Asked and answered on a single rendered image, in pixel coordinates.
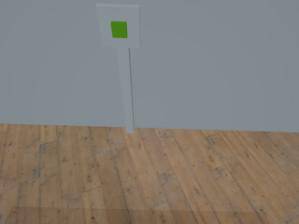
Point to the button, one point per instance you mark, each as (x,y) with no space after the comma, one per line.
(119,29)

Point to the panel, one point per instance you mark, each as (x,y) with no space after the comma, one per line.
(106,13)

